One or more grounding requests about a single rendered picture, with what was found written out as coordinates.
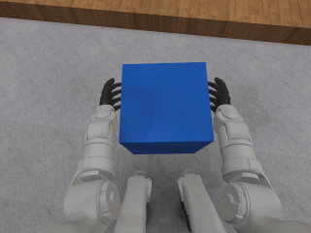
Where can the robot right forearm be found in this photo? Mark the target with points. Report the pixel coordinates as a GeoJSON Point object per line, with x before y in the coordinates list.
{"type": "Point", "coordinates": [238, 154]}

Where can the robot left shin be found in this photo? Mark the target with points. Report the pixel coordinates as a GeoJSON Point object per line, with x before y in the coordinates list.
{"type": "Point", "coordinates": [137, 173]}

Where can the right robot hand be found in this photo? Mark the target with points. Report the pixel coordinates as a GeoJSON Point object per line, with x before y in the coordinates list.
{"type": "Point", "coordinates": [222, 94]}

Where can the left robot upper arm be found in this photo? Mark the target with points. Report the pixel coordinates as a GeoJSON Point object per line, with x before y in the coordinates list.
{"type": "Point", "coordinates": [89, 207]}

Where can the carton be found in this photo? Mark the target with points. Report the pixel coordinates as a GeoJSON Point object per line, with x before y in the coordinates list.
{"type": "Point", "coordinates": [165, 108]}

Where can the right robot upper arm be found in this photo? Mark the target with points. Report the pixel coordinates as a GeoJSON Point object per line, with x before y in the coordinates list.
{"type": "Point", "coordinates": [254, 208]}

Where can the robot right foot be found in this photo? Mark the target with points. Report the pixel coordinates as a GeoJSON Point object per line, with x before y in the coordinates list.
{"type": "Point", "coordinates": [186, 214]}

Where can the left robot hand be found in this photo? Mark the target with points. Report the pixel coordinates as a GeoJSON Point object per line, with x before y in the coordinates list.
{"type": "Point", "coordinates": [107, 94]}

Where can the robot left forearm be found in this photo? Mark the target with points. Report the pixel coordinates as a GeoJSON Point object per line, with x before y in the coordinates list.
{"type": "Point", "coordinates": [97, 162]}

